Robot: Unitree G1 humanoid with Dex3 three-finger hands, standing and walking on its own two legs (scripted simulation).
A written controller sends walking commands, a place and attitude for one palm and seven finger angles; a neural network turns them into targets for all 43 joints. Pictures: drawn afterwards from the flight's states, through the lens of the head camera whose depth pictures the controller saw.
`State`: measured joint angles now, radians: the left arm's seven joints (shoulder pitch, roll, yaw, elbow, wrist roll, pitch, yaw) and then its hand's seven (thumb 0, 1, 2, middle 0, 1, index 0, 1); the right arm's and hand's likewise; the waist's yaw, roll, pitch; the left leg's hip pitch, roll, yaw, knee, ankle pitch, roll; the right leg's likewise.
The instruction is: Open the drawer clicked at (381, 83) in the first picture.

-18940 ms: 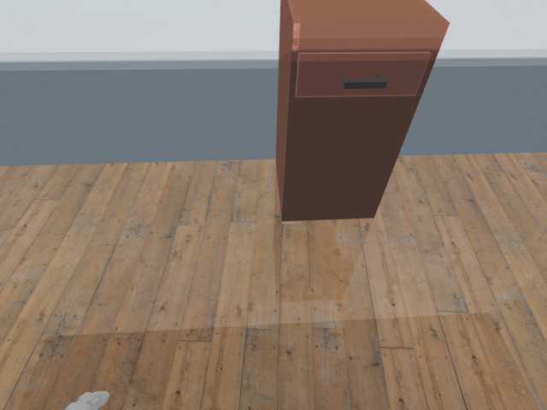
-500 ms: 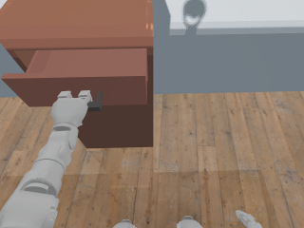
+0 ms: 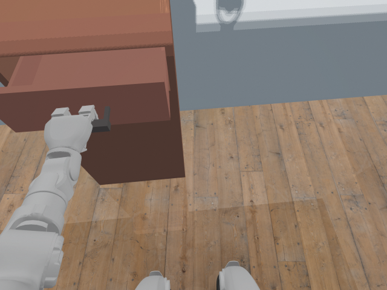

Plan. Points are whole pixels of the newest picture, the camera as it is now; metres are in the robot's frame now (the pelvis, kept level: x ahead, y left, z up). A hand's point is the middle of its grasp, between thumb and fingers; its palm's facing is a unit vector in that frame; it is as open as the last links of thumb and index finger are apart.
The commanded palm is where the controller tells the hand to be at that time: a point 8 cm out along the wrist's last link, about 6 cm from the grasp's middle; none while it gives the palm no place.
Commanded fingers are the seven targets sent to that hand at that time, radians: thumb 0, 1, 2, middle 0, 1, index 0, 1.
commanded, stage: pull the drawer open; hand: left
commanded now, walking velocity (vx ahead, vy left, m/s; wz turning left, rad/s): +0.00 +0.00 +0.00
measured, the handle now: (81, 119) +0.49 +0.26 +0.02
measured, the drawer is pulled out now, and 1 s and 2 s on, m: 0.11 0.19 0.30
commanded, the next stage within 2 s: open the thumb to release the handle in 1.62 s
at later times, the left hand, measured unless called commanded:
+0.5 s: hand (76, 173) +0.36 +0.25 -0.01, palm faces +0.02 -0.04 -1.00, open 5.6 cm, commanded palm +0.35 +0.25 +0.05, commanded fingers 0.00 0.90 0.90 -0.40 -1.35 -0.40 -1.35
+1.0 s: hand (75, 175) +0.36 +0.25 +0.00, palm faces -0.02 -0.04 -1.00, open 5.5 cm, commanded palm +0.31 +0.25 +0.05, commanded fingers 0.00 0.90 0.90 -0.40 -1.35 -0.40 -1.35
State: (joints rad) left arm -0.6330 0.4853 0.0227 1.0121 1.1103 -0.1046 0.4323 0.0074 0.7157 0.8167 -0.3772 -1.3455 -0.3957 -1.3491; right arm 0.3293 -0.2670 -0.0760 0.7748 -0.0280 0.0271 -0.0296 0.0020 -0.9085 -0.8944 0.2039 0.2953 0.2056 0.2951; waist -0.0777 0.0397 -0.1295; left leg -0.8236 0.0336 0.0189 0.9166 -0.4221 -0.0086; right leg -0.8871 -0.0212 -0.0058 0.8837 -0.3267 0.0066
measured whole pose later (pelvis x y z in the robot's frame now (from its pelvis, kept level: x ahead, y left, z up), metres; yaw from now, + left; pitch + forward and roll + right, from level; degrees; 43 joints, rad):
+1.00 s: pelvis +0.03 -0.01 +0.01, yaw -1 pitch +14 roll +0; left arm -0.15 0.38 0.02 0.53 1.08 -0.03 0.42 0.01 0.72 0.79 -0.32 -1.35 -0.42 -1.35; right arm 0.23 -0.24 -0.07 0.69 -0.02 0.04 -0.04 0.00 -0.91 -0.89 0.20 0.30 0.21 0.30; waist -0.02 0.04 -0.12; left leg -0.63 0.04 0.03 0.83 -0.44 -0.02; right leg -0.72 -0.01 0.00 0.83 -0.35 0.00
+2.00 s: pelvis +0.04 +0.00 +0.01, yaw +0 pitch +12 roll +0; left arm 0.35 0.33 -0.04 0.06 1.09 0.04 0.51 0.00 0.41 0.69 -0.35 -1.28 -0.39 -1.29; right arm 0.13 -0.22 -0.04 0.67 -0.05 0.04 -0.03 0.01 -0.91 -0.89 0.20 0.30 0.21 0.30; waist 0.05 0.04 -0.11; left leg -0.60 0.04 0.02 0.89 -0.50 -0.02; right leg -0.68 -0.01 0.00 0.89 -0.42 0.00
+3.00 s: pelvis +0.01 -0.01 +0.03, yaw +1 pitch +6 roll +1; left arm 0.12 0.36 -0.07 0.20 1.04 0.03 0.41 0.00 -0.49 0.30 -0.32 -1.20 -0.41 -1.23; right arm 0.14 -0.23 -0.03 0.69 -0.02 0.00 -0.08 0.01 -0.91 -0.89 0.20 0.30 0.21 0.30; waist 0.06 0.05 -0.06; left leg -0.46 0.02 0.01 0.73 -0.37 -0.02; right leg -0.54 -0.03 -0.01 0.74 -0.31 0.00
